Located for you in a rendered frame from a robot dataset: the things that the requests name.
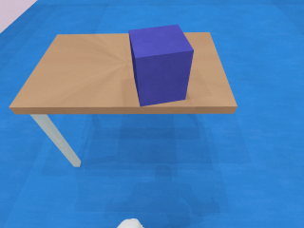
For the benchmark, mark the left robot thigh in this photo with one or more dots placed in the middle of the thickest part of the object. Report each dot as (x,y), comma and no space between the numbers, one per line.
(130,223)

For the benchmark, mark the table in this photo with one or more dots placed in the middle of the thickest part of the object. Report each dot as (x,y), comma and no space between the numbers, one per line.
(93,74)

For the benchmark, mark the carton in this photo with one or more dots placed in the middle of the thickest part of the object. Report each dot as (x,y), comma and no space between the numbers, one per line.
(161,59)

